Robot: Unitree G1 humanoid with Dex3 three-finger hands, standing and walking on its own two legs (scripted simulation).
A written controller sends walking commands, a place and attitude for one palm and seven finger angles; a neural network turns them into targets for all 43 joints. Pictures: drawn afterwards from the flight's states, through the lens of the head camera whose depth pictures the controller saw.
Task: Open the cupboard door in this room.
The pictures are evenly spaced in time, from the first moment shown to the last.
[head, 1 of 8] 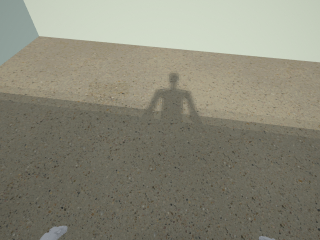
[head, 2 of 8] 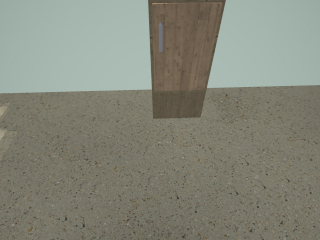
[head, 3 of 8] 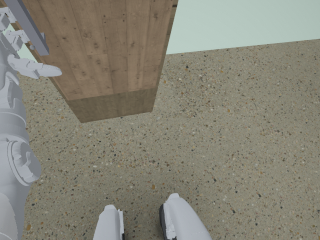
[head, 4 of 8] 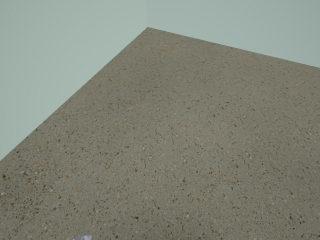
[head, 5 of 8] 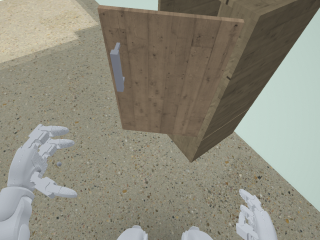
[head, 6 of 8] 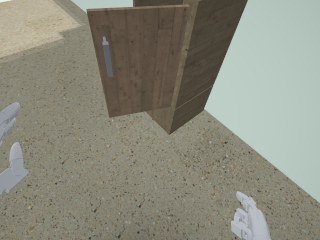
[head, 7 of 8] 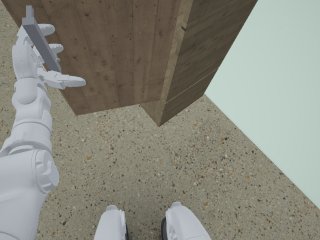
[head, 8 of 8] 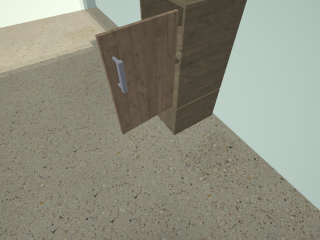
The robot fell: no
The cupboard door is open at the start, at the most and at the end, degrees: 0 101 95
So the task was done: yes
